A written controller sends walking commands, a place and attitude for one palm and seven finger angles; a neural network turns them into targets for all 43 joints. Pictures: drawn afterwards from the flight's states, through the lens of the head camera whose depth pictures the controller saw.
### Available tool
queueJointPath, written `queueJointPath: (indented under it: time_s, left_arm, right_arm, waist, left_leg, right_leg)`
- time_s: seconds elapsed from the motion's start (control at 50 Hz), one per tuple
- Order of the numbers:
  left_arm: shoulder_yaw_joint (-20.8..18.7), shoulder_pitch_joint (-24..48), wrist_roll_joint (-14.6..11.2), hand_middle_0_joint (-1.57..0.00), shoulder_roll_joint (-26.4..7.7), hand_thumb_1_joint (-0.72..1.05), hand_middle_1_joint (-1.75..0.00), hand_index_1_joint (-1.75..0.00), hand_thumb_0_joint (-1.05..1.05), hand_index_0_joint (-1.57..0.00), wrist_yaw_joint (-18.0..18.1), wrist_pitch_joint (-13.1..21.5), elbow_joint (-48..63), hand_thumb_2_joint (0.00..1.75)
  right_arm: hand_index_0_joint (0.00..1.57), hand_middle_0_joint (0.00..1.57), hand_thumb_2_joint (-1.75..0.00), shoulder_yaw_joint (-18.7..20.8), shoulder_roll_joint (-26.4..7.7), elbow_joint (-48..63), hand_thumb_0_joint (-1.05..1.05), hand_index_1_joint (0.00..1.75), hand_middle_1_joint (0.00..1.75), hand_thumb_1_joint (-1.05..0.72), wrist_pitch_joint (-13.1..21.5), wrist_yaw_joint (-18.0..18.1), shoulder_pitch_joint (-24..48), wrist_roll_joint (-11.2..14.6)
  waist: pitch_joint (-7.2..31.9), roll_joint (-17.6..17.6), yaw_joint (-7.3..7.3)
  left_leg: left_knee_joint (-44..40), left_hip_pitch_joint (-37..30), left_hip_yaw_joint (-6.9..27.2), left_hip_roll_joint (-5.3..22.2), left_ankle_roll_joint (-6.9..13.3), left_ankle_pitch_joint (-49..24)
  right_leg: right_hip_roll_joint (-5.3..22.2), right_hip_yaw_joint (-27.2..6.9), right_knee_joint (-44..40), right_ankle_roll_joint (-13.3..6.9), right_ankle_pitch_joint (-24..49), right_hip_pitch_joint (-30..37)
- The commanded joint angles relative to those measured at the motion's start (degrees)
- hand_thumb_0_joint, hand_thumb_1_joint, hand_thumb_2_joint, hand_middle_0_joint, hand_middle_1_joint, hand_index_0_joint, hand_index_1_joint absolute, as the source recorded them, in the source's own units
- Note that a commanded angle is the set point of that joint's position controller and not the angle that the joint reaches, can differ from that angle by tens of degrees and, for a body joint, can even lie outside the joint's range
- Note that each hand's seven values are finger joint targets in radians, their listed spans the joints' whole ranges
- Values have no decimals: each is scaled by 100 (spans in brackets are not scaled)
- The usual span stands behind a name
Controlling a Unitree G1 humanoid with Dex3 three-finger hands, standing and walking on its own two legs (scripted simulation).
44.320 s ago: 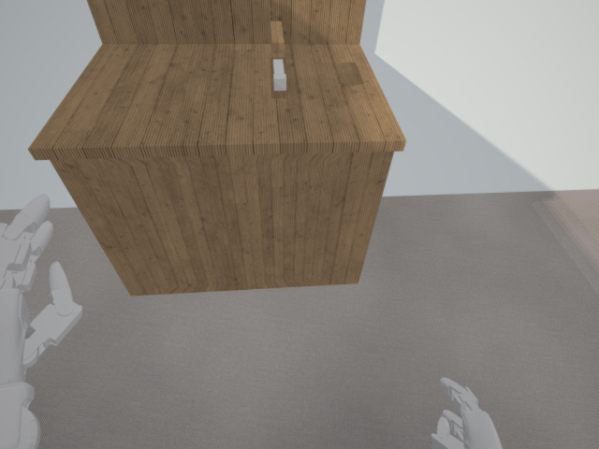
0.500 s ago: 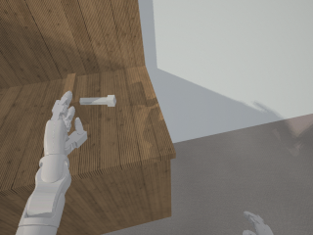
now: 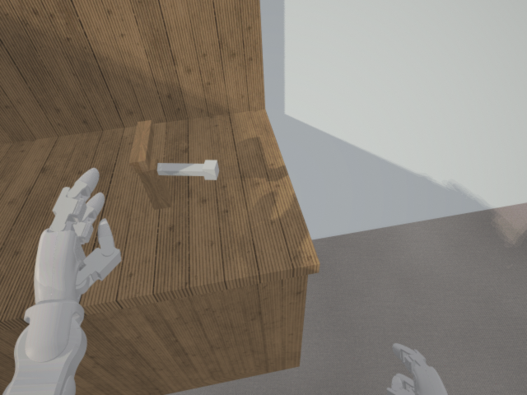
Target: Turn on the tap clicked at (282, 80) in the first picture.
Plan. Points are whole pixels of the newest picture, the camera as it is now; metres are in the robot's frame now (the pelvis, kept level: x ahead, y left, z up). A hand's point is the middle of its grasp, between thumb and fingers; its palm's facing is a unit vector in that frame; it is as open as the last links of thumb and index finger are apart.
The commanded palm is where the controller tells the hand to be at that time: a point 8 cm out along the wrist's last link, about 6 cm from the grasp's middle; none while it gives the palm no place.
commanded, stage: draw the hand back beside the body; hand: left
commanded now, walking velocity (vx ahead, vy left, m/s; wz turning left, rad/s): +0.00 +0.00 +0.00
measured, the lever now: (211, 170) +0.49 +0.16 +0.08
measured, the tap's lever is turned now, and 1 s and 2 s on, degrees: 75 75 75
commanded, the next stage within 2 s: step back with the hand held close in 0.54 s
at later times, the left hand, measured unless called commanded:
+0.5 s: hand (77, 283) +0.20 +0.25 +0.15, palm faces +0.41 -0.85 -0.34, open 7.4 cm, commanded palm +0.15 +0.29 +0.16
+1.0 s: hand (95, 309) +0.18 +0.23 +0.12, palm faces +0.28 -0.84 -0.46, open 7.4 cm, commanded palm +0.13 +0.28 +0.17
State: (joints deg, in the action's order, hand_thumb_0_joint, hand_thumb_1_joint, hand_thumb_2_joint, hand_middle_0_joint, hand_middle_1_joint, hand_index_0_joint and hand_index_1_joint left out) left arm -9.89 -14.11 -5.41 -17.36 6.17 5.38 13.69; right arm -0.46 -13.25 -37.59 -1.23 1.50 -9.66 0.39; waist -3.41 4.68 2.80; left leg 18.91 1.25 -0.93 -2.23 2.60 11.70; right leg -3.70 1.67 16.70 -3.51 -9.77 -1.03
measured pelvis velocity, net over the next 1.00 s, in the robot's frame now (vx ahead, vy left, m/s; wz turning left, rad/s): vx -0.03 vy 0.00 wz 0.00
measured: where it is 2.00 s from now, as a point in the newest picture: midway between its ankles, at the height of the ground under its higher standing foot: outside the picture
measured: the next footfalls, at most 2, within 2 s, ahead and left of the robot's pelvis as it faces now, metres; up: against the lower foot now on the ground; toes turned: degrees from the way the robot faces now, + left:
left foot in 1.66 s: -0.04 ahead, +0.16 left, +0.00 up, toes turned +3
right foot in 1.86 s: -0.14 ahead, -0.09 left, +0.00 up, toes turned +4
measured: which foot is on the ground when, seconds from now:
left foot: down 0.00-1.00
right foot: down 0.00-1.00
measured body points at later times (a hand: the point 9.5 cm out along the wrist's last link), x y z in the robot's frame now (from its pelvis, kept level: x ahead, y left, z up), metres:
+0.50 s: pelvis +0.00 +0.00 +0.00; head -0.01 -0.02 +0.45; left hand +0.17 +0.29 +0.17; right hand +0.19 -0.21 -0.09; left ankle -0.01 +0.09 -0.75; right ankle +0.00 -0.08 -0.75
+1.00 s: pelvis -0.03 +0.00 -0.01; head -0.01 -0.03 +0.44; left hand +0.16 +0.27 +0.15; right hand +0.15 -0.25 -0.10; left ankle -0.01 +0.09 -0.75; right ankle +0.00 -0.08 -0.75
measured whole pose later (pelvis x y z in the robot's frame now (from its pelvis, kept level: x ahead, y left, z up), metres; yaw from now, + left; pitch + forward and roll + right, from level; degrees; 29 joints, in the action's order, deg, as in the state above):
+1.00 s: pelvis -0.03 +0.00 -0.01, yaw +0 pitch -1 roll +0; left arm -15.0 -29.7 -3.4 -20.4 5.6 7.9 23.1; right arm 2.0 -14.7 -32.2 -1.9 2.9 -9.4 1.1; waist -2.8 4.3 0.6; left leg 26.2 13.7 -1.3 -1.9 2.5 11.9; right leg -3.7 2.0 24.2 -3.5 -10.0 -13.6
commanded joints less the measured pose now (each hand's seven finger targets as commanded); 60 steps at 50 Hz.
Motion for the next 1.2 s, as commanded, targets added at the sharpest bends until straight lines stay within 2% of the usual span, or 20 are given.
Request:
queueJointPath:
  time_s: [0.0,0.04,0.18,0.24,0.3,0.4,0.54,0.56,0.62,0.64,0.66,0.7,0.72,0.78,0.84,0.94,0.96,1.04,1.08,1.18]
  left_arm:
    - [-485,636,-1,-20,-872,90,-29,-29,0,-20,21,440,1410,90]
    - [-748,370,7,-20,-1056,90,-30,-30,0,-20,45,474,1563,90]
    - [-1082,-432,20,-20,-1194,90,-30,-30,0,-20,96,474,2189,90]
    - [-1204,-824,-10,-20,-1235,90,-30,-30,0,-20,99,436,2172,90]
    - [-992,-529,5,-20,-1069,90,-30,-30,0,-20,84,435,2087,90]
    - [-1004,-347,25,-20,-1102,90,-30,-30,0,-20,129,473,1918,90]
    - [-1128,-469,20,-20,-1206,90,-30,-30,0,-20,167,516,2054,90]
    - [-1158,-450,23,-20,-1262,90,-30,-30,0,-20,167,506,2118,90]
    - [-1104,-524,12,-20,-1172,90,-30,-30,0,-20,159,514,2002,90]
    - [-1132,-219,2,-20,-1260,90,-30,-30,0,-20,164,533,2145,90]
    - [-2085,839,-7,-20,-2197,90,-30,-30,0,-20,201,796,2667,90]
    - [-1670,-356,51,-20,-1557,90,-30,-30,0,-20,112,812,1746,90]
    - [-1477,-718,77,-20,-1290,90,-30,-30,0,-20,57,743,1514,90]
    - [-1265,-1194,86,-20,-1080,90,-30,-30,0,-20,-15,698,1534,90]
    - [-1265,-1337,103,-20,-1153,90,-30,-30,0,-20,16,656,1818,90]
    - [-1661,-1169,160,-20,-1648,90,-30,-30,0,-20,139,731,2320,90]
    - [-1806,-1030,169,-20,-1880,90,-30,-30,0,-20,176,766,2562,90]
    - [-1668,-1246,156,-20,-1642,90,-30,-30,0,-20,235,797,2584,90]
    - [-1618,-1326,172,-20,-1538,90,-30,-30,0,-20,249,803,2655,90]
    - [-1597,-1428,267,-20,-1390,90,-30,-30,0,-20,289,803,2490,90]
  right_arm:
    - [20,20,-90,274,-607,929,0,30,30,-90,418,20,860,13]
    - [20,20,-90,303,-622,935,0,30,30,-90,435,25,817,1]
    - [20,20,-90,303,-595,975,0,30,30,-90,497,0,680,14]
    - [20,20,-90,330,-612,989,0,30,30,-90,525,-12,649,21]
    - [20,20,-90,336,-635,962,0,30,30,-90,552,7,680,34]
    - [20,20,-90,336,-634,938,0,30,30,-90,595,74,717,29]
    - [20,20,-90,294,-602,961,0,30,30,-90,643,91,736,14]
    - [20,20,-90,297,-624,946,0,30,30,-90,640,84,743,27]
    - [20,20,-90,280,-587,944,0,30,30,-90,653,80,754,23]
    - [20,20,-90,277,-588,955,0,30,30,-90,667,86,791,23]
    - [20,20,-90,177,-569,1304,0,30,30,-90,632,127,841,110]
    - [20,20,-90,219,-512,990,0,30,30,-90,571,141,721,49]
    - [20,20,-90,266,-555,1067,0,30,30,-90,506,124,632,49]
    - [20,20,-90,339,-642,1235,0,30,30,-90,372,97,587,62]
    - [20,20,-90,394,-681,1371,0,30,30,-90,268,98,570,89]
    - [20,20,-90,446,-614,1470,0,30,30,-90,232,164,541,91]
    - [20,20,-90,463,-651,1449,0,30,30,-90,236,177,540,77]
    - [20,20,-90,465,-608,1466,0,30,30,-90,305,179,471,95]
    - [20,20,-90,460,-652,1460,0,30,30,-90,326,185,434,90]
    - [20,20,-90,440,-741,1496,0,30,30,-90,371,213,412,85]
  waist:
    - [727,-394,-62]
    - [932,-525,-4]
    - [885,249,24]
    - [749,52,38]
    - [446,-45,-54]
    - [530,-270,-47]
    - [713,-100,18]
    - [694,87,0]
    - [530,-47,4]
    - [600,-67,-4]
    - [106,271,-46]
    - [260,-511,-90]
    - [471,-704,-110]
    - [988,-333,-120]
    - [1196,-373,-125]
    - [1176,-795,-145]
    - [1231,-497,-166]
    - [1101,-285,-193]
    - [1048,-25,-211]
    - [803,52,-222]
  left_leg:
    - [-169,-56,331,305,-120,-1206]
    - [-91,-21,326,292,-125,-1469]
    - [37,47,422,378,-335,-2078]
    - [55,117,442,422,-339,-2022]
    - [-6,217,482,424,-306,-1532]
    - [-51,252,500,364,-229,-987]
    - [-43,319,491,319,-224,-974]
    - [-22,331,482,323,-231,-973]
    - [-47,406,475,319,-207,-827]
    - [-32,368,452,304,-167,-776]
    - [54,818,678,440,-13,-271]
    - [327,710,765,470,39,-490]
    - [442,554,716,490,37,-766]
    - [489,467,621,604,25,-1367]
    - [546,601,579,662,26,-1439]
    - [801,916,573,562,23,-910]
    - [833,939,604,560,15,-857]
    - [865,1204,725,574,44,-431]
    - [615,1400,902,678,71,-102]
    - [-46,2431,1274,947,234,1605]
  right_leg:
    - [318,-273,-191,116,850,-49]
    - [335,-263,-96,111,1122,133]
    - [365,-227,8,87,1276,128]
    - [349,-207,4,98,1181,24]
    - [335,-204,-20,102,815,-236]
    - [344,-190,-37,113,484,-268]
    - [377,-217,-24,83,588,-43]
    - [386,-247,-38,79,588,-49]
    - [383,-223,-64,83,498,-114]
    - [398,-254,-89,93,497,-110]
    - [713,-864,-168,99,745,-500]
    - [978,-941,-194,117,1126,-792]
    - [1010,-936,-105,157,1442,-793]
    - [1043,-785,227,234,1850,-669]
    - [1064,-768,368,317,1948,-669]
    - [1221,-970,351,224,1592,-963]
    - [1278,-1068,387,166,1578,-1010]
    - [1236,-1099,391,167,854,-1237]
    - [1059,-964,479,173,297,-1258]
    - [672,-765,746,302,-805,-995]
